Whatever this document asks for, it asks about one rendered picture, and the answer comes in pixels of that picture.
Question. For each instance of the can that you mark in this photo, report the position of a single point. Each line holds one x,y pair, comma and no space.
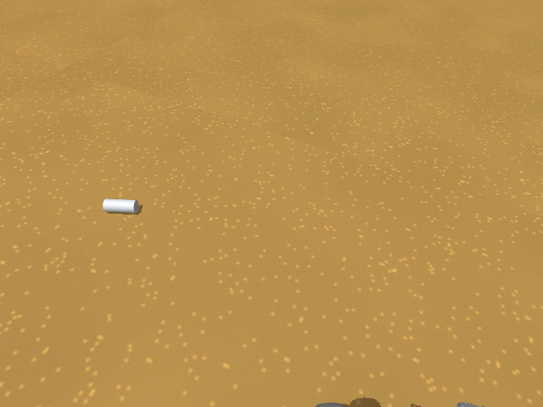
120,205

